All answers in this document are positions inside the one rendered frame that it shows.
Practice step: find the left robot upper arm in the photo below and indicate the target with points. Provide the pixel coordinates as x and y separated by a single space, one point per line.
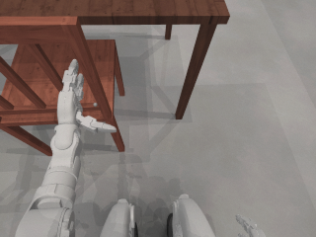
48 222

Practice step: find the table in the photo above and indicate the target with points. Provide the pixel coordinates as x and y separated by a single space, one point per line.
206 13

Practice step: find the robot right thigh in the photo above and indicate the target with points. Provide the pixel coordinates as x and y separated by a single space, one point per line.
192 220

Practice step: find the robot left hand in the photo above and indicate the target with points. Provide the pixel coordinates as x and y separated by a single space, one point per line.
68 102

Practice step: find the left robot forearm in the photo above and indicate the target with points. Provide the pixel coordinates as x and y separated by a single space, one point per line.
60 179

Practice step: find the robot right hand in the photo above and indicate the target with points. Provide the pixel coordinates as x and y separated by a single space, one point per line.
249 226

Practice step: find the robot left shin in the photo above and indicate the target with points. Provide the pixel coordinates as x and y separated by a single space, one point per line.
130 232

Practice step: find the chair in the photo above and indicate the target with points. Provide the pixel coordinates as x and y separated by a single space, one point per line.
46 47

